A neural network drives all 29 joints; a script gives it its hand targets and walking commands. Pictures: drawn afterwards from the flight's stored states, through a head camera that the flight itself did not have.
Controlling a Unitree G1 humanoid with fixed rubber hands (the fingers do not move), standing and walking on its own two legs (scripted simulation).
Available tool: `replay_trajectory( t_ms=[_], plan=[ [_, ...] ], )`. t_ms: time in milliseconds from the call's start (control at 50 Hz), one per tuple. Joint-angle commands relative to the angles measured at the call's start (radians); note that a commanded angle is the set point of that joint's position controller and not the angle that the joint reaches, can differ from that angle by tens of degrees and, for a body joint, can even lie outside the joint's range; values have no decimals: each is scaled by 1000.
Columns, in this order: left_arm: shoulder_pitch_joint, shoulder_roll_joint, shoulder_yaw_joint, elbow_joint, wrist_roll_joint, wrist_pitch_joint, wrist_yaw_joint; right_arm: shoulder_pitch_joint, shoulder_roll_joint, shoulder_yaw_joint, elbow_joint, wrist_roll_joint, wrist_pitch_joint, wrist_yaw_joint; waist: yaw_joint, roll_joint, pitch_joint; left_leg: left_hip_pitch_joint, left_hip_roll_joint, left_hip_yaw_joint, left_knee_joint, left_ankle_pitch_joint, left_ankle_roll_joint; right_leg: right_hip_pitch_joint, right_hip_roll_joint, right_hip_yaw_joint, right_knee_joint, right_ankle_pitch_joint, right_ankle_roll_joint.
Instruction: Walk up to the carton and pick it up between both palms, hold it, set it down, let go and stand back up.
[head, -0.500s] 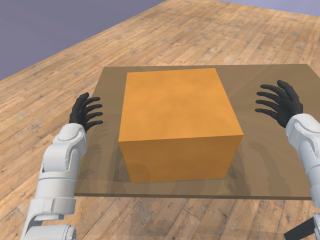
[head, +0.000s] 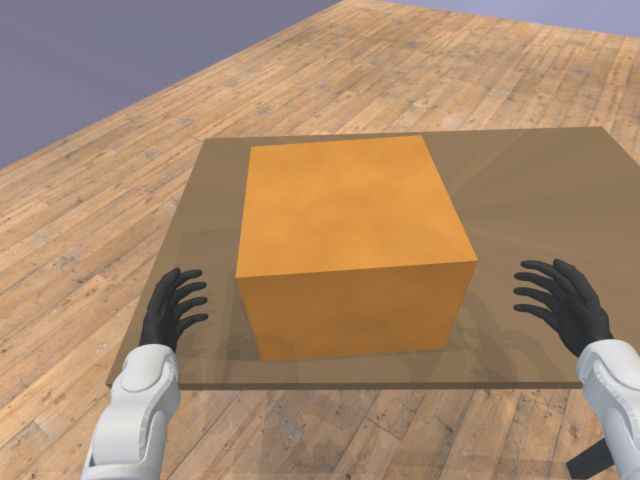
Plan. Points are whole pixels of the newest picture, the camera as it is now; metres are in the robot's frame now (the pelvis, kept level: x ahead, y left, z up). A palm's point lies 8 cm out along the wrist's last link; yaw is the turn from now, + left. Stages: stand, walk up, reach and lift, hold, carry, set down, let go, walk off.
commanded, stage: set down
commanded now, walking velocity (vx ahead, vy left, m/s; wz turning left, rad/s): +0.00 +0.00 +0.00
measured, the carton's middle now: (344, 244) +0.48 +0.01 +0.02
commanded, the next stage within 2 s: none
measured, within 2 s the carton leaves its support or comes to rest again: neither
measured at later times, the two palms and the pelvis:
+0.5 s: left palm (167, 384) +0.23 +0.22 +0.04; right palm (587, 394) +0.24 -0.26 +0.04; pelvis +0.02 +0.00 +0.00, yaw -1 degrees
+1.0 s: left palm (163, 435) +0.19 +0.22 +0.00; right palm (569, 446) +0.20 -0.24 +0.00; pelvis +0.02 +0.01 +0.00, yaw -1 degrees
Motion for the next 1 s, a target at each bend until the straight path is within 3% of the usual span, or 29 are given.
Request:
replay_trajectory(
  t_ms=[0,40,60,80,100,140,160,180,220,280,380,420,440,460,480,560,640,660,680,740,760,780,820,840,860,880,900,920,980],
  plan=[
    [-195,115,44,-167,12,-104,19,-227,-181,-71,-224,3,-69,11,28,-82,-211,-57,-61,-1,-62,-55,22,197,34,48,-24,-80,-23],
    [-197,126,43,-176,5,-115,20,-210,-181,-79,-243,-11,-71,8,7,-102,-199,-73,-69,2,-69,-53,27,208,26,51,-25,-68,-17],
    [-84,103,43,-172,9,-131,22,-93,-162,-51,-202,1,-82,13,25,-111,-168,-56,-64,4,-68,-13,20,226,28,48,-21,-42,-21],
    [-170,124,24,-198,-4,-134,24,-161,-201,-94,-212,-3,-84,11,-5,-90,-193,-38,-65,-1,-65,-6,16,180,29,42,-25,-40,-20],
    [21,82,28,-169,29,-141,22,17,-149,-60,-186,13,-95,11,4,-64,-123,11,-67,-8,-59,50,16,203,29,53,-31,16,-26],
    [-80,112,26,-236,32,-169,14,-30,-162,-95,-214,3,-122,2,-21,-36,-206,17,-75,1,-44,131,0,214,37,53,-24,86,-22],
    [59,101,51,-255,51,-186,16,86,-149,-61,-242,26,-144,6,14,-41,-198,61,-76,4,-29,177,-3,233,41,50,-25,136,-27],
    [-86,106,24,-250,30,-190,13,-44,-184,-85,-273,12,-153,-2,-21,-36,-247,29,-76,8,-23,138,-11,209,38,59,-23,105,-28],
    [-59,111,25,-209,28,-197,18,-45,-142,-58,-299,1,-148,-4,3,-69,-177,-2,-77,10,-49,69,7,205,24,70,-36,54,-16],
    [30,99,-19,-245,13,-223,16,73,-149,-86,-287,8,-166,-2,-28,-42,-136,17,-74,9,-37,109,-9,178,32,59,-42,73,-25],
    [267,37,-41,-218,31,-265,2,280,-113,-42,-284,4,-202,-1,-17,-64,-107,96,-67,1,-18,234,-23,183,36,60,-54,169,-32],
    [214,83,-25,-219,27,-287,-5,256,-125,-65,-281,1,-213,-9,-28,-55,-125,93,-73,3,-20,230,-30,178,29,76,-55,187,-34],
    [345,51,-18,-204,58,-302,-3,377,-90,-15,-273,23,-236,-2,0,-60,-72,117,-68,-10,-12,277,-28,199,40,64,-54,202,-38],
    [112,104,-24,-240,29,-306,-1,168,-132,-80,-302,-15,-229,-10,-29,-62,-125,81,-71,7,-25,183,-32,147,36,75,-59,118,-32],
    [210,87,-15,-181,48,-307,14,234,-91,-36,-295,4,-230,-3,16,-68,-54,76,-62,4,-33,156,-16,144,35,70,-60,84,-30],
    [264,71,-47,-285,20,-344,39,278,-121,-70,-383,-2,-277,13,37,-49,-137,106,-52,-4,-25,199,-37,128,41,54,-55,94,-41],
    [373,40,-84,-224,30,-374,29,414,-92,-37,-251,-7,-309,10,18,-34,-106,145,-50,-4,6,312,-49,131,46,62,-55,206,-47],
    [417,49,-68,-257,36,-383,32,426,-86,-36,-339,3,-320,8,22,-41,-97,144,-53,1,0,293,-43,152,45,61,-70,196,-40],
    [360,52,-92,-220,28,-379,26,402,-105,-47,-261,-2,-308,2,-9,-17,-82,159,-57,-3,0,252,-47,108,44,62,-65,150,-45],
    [328,17,-104,-244,33,-371,36,376,-109,-60,-282,-13,-304,18,10,-19,-40,132,-32,-26,-28,149,-52,58,50,48,-72,-7,-54],
    [384,10,-103,-140,59,-351,37,407,-83,-44,-187,-31,-284,20,12,-15,40,106,-36,-21,-42,98,-49,56,40,50,-82,-32,-46],
    [333,41,-92,-190,49,-358,37,378,-61,-44,-278,-28,-281,20,7,-50,8,87,-40,-8,-52,78,-29,92,28,62,-97,-23,-43],
    [351,24,-93,-194,66,-356,45,391,-52,-26,-227,-34,-277,18,26,-1,-13,101,-32,-16,-50,95,-37,108,33,52,-75,-5,-48],
    [366,23,-97,-212,59,-369,43,444,-40,-33,-250,-44,-287,16,-3,-19,4,91,-34,-27,-37,101,-40,116,27,58,-64,23,-44],
    [341,38,-104,-142,64,-367,40,388,-49,-21,-192,-54,-280,12,10,-7,8,84,-39,-13,-47,82,-42,130,26,59,-67,11,-45],
    [343,55,-99,-246,57,-391,61,385,-57,-36,-274,-34,-297,22,29,22,-47,99,-28,-24,-45,122,-43,125,32,47,-49,32,-45],
    [369,24,-109,-109,78,-366,58,390,-51,-13,-167,-46,-281,19,14,11,14,101,-38,-15,-40,105,-44,104,34,44,-72,2,-43],
    [381,31,-104,-150,56,-375,45,420,-23,-2,-254,-53,-287,12,-2,-49,10,93,-39,-8,-29,82,-35,130,25,45,-76,3,-37],
    [334,57,-96,-112,55,-375,36,387,-17,-24,-211,-87,-284,-8,13,-30,0,79,-41,-9,-37,44,-29,119,16,55,-70,-27,-34]
  ],
)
